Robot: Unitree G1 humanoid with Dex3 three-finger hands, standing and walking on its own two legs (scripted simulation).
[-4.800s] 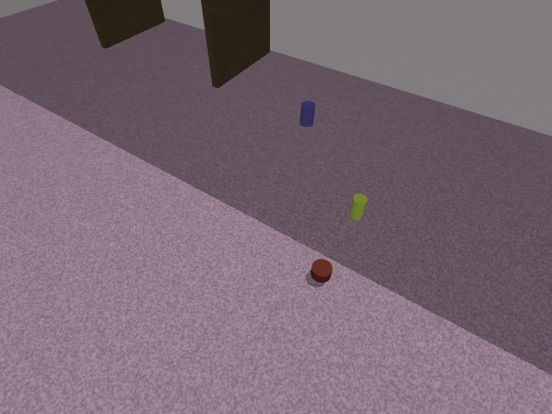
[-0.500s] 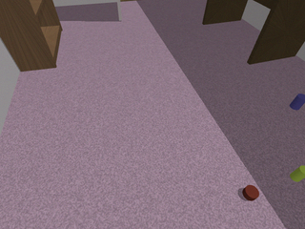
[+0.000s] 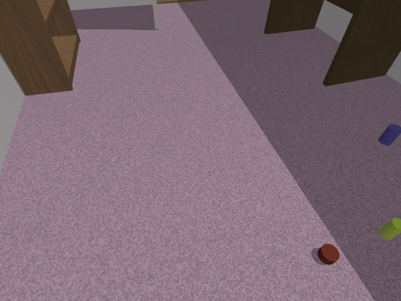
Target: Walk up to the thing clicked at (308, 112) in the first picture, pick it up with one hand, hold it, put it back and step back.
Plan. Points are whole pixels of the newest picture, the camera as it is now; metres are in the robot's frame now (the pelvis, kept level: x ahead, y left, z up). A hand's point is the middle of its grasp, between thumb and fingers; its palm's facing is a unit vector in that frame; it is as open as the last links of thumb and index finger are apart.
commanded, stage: stand
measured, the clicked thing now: (390, 134) +1.31 -1.37 -0.72
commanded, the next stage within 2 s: walk up in 0.74 s
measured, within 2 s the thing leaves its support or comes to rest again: neither
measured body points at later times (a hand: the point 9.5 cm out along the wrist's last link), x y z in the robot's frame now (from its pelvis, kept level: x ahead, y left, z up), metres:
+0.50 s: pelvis +0.00 +0.00 +0.00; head +0.01 +0.00 +0.45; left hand +0.07 +0.31 -0.13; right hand +0.07 -0.30 -0.13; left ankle +0.03 +0.14 -0.75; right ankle -0.01 -0.13 -0.75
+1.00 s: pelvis +0.05 +0.04 -0.01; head +0.04 +0.05 +0.44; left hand +0.05 +0.38 -0.13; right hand +0.15 -0.30 -0.11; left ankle +0.13 +0.17 -0.73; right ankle -0.01 -0.13 -0.75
